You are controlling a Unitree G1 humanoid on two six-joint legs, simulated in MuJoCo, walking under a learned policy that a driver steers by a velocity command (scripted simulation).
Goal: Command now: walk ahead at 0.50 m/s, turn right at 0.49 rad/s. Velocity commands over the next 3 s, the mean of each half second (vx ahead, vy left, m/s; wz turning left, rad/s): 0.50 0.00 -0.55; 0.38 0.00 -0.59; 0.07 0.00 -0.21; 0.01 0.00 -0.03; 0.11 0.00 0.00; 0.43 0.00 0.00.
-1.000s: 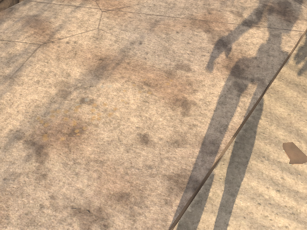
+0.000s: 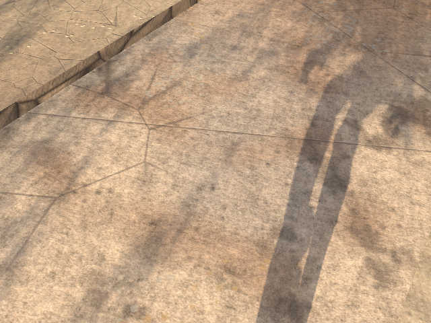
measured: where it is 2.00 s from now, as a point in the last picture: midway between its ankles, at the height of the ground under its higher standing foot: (232, 287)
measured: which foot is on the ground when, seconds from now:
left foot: down 0.00-0.14, up 0.16-0.56, down 0.58-1.00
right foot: up 0.00-0.14, down 0.16-0.58, up 0.60-1.00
